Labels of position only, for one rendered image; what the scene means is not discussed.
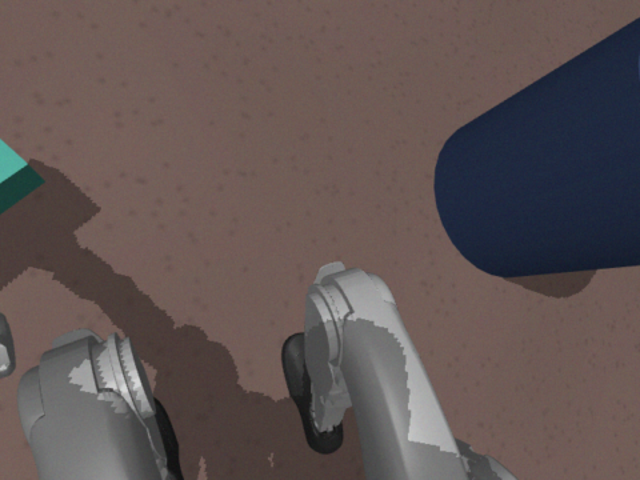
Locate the left robot arm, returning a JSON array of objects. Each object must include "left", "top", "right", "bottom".
[{"left": 0, "top": 313, "right": 16, "bottom": 378}]

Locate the right robot hand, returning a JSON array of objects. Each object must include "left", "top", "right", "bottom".
[{"left": 455, "top": 438, "right": 519, "bottom": 480}]

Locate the left robot foot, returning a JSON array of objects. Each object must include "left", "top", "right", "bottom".
[{"left": 153, "top": 397, "right": 184, "bottom": 480}]

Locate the right robot foot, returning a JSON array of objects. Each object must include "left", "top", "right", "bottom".
[{"left": 281, "top": 333, "right": 343, "bottom": 454}]

